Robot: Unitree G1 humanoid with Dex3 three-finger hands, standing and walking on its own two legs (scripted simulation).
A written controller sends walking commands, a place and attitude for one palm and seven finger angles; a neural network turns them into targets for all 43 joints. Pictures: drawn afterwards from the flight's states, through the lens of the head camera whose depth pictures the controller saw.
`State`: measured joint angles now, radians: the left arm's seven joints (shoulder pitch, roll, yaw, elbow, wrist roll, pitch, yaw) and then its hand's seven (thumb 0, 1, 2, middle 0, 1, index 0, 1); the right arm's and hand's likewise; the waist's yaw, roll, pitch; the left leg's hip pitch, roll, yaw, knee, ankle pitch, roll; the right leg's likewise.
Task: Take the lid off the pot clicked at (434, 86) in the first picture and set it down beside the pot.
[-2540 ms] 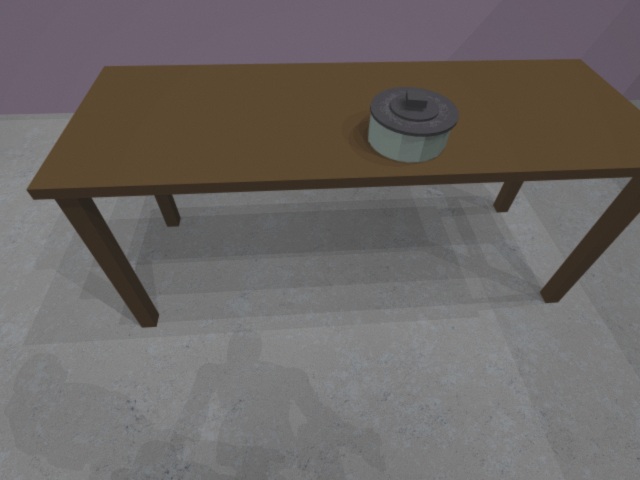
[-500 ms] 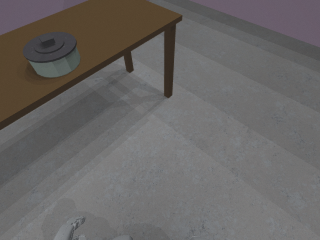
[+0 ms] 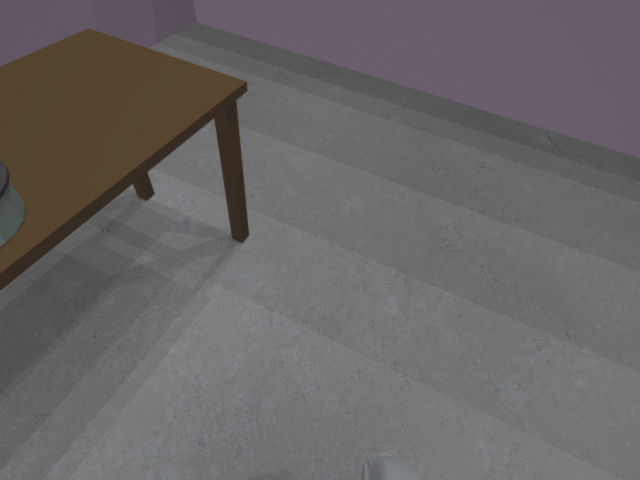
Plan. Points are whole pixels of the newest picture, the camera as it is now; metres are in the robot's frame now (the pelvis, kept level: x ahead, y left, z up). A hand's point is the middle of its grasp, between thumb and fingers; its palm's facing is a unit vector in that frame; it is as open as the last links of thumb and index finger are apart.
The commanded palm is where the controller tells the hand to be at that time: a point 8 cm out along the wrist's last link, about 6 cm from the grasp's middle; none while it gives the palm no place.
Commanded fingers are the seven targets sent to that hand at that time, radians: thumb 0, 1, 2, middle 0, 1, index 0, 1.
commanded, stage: walk to a spot facing it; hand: left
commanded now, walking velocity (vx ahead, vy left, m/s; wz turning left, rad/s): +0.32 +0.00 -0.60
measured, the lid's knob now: out of the picture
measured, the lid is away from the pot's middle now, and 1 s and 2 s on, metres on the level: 0.00 0.00 0.00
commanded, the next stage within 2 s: turn to face it in 0.54 s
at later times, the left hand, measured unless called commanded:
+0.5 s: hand (270, 363) +0.32 +0.09 -0.17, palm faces -0.23 -0.95 -0.22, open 7.3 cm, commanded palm none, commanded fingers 0.00 0.90 0.90 -0.20 -0.30 -0.20 -0.30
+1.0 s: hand (280, 300) +0.45 +0.09 -0.18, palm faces -0.16 -0.97 -0.18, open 7.4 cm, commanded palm none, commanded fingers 0.00 0.90 0.90 -0.20 -0.30 -0.20 -0.30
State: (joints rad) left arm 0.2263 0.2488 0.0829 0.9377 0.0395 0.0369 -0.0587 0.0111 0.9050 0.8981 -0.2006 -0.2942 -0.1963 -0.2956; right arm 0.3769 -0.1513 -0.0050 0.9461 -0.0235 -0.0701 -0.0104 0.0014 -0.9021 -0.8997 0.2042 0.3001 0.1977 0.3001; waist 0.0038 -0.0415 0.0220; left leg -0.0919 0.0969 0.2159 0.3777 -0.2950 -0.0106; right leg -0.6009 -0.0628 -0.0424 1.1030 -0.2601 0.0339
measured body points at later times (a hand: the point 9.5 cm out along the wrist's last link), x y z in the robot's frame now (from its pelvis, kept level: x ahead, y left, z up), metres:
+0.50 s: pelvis +0.20 -0.07 -0.01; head +0.22 -0.08 +0.44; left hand +0.33 +0.14 -0.15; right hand +0.19 -0.32 -0.16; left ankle +0.29 +0.08 -0.68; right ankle +0.21 -0.14 -0.75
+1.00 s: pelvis +0.35 -0.07 -0.01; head +0.38 -0.07 +0.44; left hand +0.46 +0.14 -0.16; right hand +0.33 -0.32 -0.15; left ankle +0.40 +0.03 -0.75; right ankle +0.34 -0.21 -0.71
